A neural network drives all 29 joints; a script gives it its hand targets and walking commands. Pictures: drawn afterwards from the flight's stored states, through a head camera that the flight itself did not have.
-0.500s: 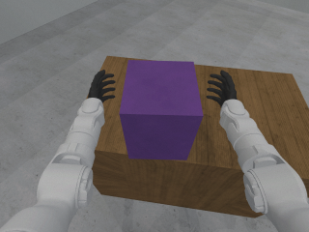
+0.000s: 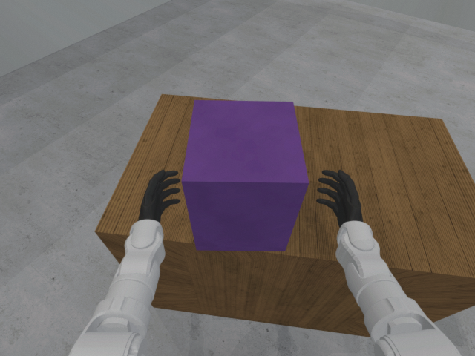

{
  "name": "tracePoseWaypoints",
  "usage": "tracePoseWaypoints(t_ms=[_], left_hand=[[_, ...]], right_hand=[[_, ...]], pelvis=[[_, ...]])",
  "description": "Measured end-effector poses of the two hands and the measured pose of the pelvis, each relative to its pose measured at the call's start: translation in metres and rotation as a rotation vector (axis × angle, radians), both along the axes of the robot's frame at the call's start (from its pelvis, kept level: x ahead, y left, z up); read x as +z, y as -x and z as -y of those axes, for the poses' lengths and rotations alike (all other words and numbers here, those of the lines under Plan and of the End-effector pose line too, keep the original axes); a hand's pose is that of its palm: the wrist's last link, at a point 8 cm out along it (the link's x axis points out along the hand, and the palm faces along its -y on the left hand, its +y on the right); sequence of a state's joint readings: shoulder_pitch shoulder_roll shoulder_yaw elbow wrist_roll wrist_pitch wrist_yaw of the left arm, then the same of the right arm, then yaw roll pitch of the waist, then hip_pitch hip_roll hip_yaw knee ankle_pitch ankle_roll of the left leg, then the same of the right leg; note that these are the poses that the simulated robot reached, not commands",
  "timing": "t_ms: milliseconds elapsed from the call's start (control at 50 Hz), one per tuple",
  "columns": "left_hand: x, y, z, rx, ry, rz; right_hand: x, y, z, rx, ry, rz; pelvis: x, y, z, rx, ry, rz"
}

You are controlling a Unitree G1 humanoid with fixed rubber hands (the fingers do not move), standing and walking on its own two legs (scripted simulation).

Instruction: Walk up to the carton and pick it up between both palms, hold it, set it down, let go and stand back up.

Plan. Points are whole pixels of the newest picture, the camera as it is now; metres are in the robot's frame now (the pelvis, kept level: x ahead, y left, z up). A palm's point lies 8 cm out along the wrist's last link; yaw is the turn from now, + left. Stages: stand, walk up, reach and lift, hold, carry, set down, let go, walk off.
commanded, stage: set down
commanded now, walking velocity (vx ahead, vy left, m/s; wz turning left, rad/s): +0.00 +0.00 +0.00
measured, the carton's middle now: (242, 179) +0.45 +0.02 +0.00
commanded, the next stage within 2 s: let go in 1.60 s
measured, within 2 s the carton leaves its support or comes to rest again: neither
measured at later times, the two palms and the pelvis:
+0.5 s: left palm (141, 265) +0.27 +0.20 -0.03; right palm (351, 266) +0.28 -0.18 -0.02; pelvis +0.01 +0.00 +0.00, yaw +0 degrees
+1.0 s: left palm (135, 292) +0.23 +0.21 -0.05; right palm (359, 301) +0.22 -0.19 -0.05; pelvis +0.02 +0.00 +0.00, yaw -1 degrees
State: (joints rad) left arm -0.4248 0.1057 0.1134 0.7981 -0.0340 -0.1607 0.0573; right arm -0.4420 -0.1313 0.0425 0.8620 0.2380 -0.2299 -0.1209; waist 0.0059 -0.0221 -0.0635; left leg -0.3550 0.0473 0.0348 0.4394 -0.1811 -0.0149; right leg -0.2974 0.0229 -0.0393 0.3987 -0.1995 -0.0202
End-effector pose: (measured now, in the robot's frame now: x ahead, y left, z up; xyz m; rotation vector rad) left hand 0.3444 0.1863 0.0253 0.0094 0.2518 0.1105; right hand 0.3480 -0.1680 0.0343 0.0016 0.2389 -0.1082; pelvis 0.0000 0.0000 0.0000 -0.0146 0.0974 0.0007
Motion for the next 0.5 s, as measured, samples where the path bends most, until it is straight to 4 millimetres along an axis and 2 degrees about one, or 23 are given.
tracePoseWaypoints(t_ms=[100, 220, 400, 500], left_hand=[[-0.021, 0.021, -0.007, 0.031, 0.008, -0.024], [-0.038, 0.039, -0.011, 0.032, 0.001, -0.029], [-0.042, 0.060, -0.011, 0.003, -0.026, -0.025], [-0.052, 0.077, -0.014, 0.011, -0.024, -0.068]], right_hand=[[-0.019, 0.018, 0.003, 0.001, -0.002, -0.039], [-0.035, 0.036, 0.004, -0.006, -0.012, -0.049], [-0.043, 0.056, 0.005, 0.003, -0.009, -0.018], [-0.055, 0.073, 0.008, 0.014, 0.010, -0.061]], pelvis=[[0.000, -0.002, 0.002, 0.007, -0.004, 0.012], [-0.001, -0.006, 0.003, 0.011, -0.003, 0.007], [0.000, -0.012, 0.001, 0.005, -0.004, 0.040], [0.000, -0.013, 0.001, 0.005, -0.007, 0.066]])
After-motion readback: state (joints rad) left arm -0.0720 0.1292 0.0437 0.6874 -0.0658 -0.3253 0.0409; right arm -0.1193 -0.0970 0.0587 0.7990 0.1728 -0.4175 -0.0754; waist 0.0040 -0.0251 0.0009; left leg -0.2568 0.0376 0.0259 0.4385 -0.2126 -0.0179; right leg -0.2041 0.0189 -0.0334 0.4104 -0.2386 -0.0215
